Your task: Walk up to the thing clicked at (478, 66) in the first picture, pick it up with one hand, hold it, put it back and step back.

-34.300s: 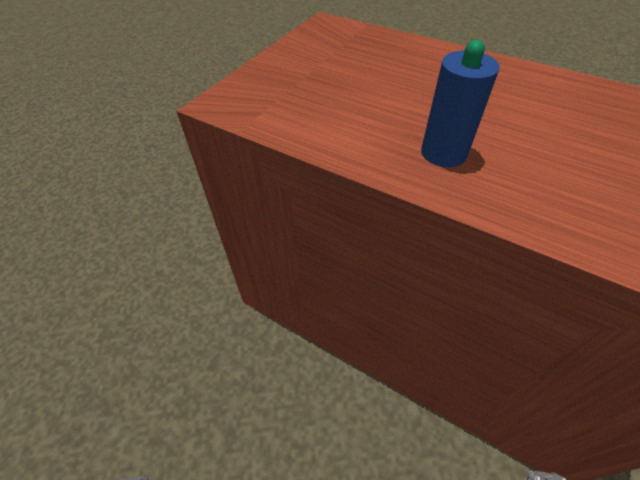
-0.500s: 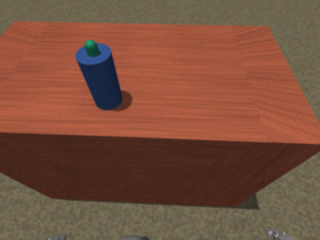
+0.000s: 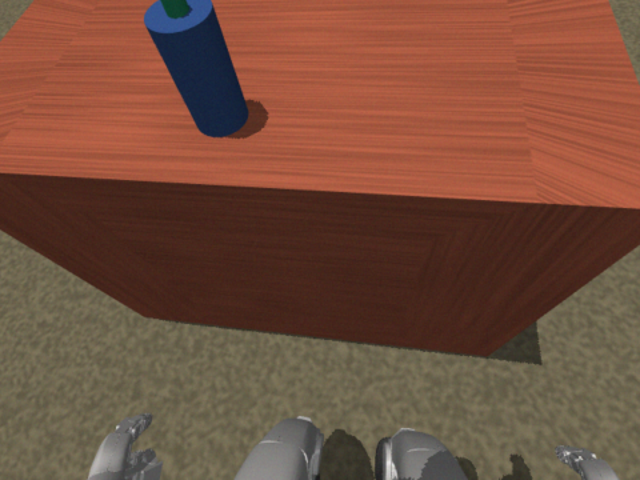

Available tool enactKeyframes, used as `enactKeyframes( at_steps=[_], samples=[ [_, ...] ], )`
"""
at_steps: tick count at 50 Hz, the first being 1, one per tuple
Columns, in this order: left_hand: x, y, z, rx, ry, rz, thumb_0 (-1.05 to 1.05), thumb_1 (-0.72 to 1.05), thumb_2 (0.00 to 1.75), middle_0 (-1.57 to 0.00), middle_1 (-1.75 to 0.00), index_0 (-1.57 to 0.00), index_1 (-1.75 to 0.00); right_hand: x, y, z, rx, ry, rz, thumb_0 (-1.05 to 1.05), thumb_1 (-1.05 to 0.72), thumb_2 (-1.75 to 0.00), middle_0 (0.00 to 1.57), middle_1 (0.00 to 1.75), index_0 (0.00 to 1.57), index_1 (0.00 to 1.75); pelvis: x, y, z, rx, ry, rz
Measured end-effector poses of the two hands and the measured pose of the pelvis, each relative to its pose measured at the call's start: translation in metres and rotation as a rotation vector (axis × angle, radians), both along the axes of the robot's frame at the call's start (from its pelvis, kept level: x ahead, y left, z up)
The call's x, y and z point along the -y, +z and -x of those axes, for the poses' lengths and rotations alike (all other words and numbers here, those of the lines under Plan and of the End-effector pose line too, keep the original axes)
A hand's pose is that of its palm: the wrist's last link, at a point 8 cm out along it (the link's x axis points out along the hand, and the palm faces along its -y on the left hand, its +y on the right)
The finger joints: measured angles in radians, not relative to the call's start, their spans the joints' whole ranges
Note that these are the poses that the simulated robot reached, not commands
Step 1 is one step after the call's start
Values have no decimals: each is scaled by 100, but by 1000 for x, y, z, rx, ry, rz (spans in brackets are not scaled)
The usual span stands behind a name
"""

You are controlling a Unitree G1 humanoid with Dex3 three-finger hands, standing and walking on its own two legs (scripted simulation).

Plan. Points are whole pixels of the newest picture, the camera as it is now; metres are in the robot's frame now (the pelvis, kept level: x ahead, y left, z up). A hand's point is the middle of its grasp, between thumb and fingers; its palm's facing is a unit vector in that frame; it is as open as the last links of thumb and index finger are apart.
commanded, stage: step back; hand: left
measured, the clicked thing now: (198, 61) +0.59 +0.18 +0.14
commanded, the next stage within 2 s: none
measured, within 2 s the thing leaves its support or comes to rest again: neither
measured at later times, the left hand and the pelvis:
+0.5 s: hand out of the picture -0.08 +0.35 -0.15, palm faces -0.02 -0.91 -0.41, open 7.4 cm; pelvis -0.14 +0.06 +0.01, yaw -2 degrees
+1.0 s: hand out of the picture -0.14 +0.33 -0.13, palm faces -0.09 -0.88 -0.46, open 7.4 cm; pelvis -0.29 +0.07 -0.01, yaw -3 degrees
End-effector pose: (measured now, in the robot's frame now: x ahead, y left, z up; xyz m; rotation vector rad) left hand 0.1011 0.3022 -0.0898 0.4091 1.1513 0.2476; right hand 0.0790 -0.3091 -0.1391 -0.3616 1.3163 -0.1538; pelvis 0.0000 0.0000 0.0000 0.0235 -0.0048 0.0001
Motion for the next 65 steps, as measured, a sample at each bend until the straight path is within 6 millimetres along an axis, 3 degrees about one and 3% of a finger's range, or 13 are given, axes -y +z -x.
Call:
enactKeyframes(
  at_steps=[6, 13, 18, 23, 30, 34, 38, 42, 46, 50, 53, 58, 65],
  samples=[
    [-14, -14, 32, 34, 14, 31, 0, 90, 90, -21, -30, -21, -30, -14, 6, 16, 24, 45, 23, 1, -91, -89, 20, 30, 20, 30, -13, -7, 34, 21, 33, 8],
    [-57, -35, 81, 40, 40, 57, 0, 90, 90, -21, -30, -21, -30, -37, 26, 47, 104, 62, 71, 0, -91, -89, 20, 30, 20, 30, -43, -16, 76, 47, 39, 8],
    [-75, -26, 117, 8, 69, 55, 0, 90, 90, -21, -30, -21, -30, -54, 47, 79, 124, 43, 79, 1, -91, -89, 20, 30, 21, 30, -55, -1, 100, 47, 27, 56],
    [-86, -19, 163, -48, 57, 43, 0, 90, 90, -21, -30, -20, -30, -66, 54, 93, 169, 33, 68, 1, -91, -89, 20, 30, 21, 30, -62, 6, 128, 19, -17, 54],
    [-85, -22, 223, -160, 4, 14, 0, 90, 90, -21, -30, -20, -30, -72, 37, 124, 246, 3, 21, 1, -90, -89, 20, 30, 21, 30, -64, -3, 175, 21, -88, 37],
    [-75, -23, 247, -159, -30, -2, 0, 90, 90, -21, -30, -20, -30, -62, 17, 160, 250, -40, -9, 0, -90, -89, 20, 30, 21, 30, -58, -13, 204, 33, -119, 26],
    [-61, -10, 274, -136, -39, -1, 0, 90, 90, -21, -30, -21, -30, -55, 7, 206, 196, -96, -32, 1, -91, -89, 20, 30, 21, 30, -53, -9, 227, 44, -116, 31],
    [-59, 4, 284, -126, -55, -19, 0, 90, 90, -21, -30, -21, -30, -50, 16, 252, 147, -145, -32, 1, -91, -89, 20, 30, 21, 30, -53, 3, 244, 25, -138, -26],
    [-63, 9, 267, -50, -88, -32, 0, 90, 90, -21, -30, -21, -30, -44, 17, 299, 87, -152, 14, 1, -91, -89, 20, 30, 21, 30, -58, 4, 264, -3, -105, -15],
    [-69, 3, 251, 72, -112, -22, 0, 90, 90, -21, -30, -21, -30, -48, 14, 334, 20, -112, 61, 1, -91, -89, 20, 30, 20, 30, -68, -5, 289, -1, -55, 11],
    [-77, -11, 250, 129, -110, 9, 0, 90, 90, -21, -30, -21, -30, -60, 14, 351, 13, -88, 81, 1, -91, -89, 20, 30, 20, 30, -76, -14, 311, 25, -36, -8],
    [-75, -19, 278, 94, -90, 67, 0, 90, 90, -21, -30, -20, -30, -76, 33, 370, 64, -72, 70, 1, -91, -89, 20, 30, 21, 30, -81, -4, 338, 35, -38, 34],
    [-72, -22, 342, 30, -89, 78, 0, 90, 90, -21, -30, -21, -30, -69, 47, 375, 168, -44, 86, 1, -90, -89, 20, 30, 21, 30, -76, 0, 377, 11, -88, 42]
  ],
)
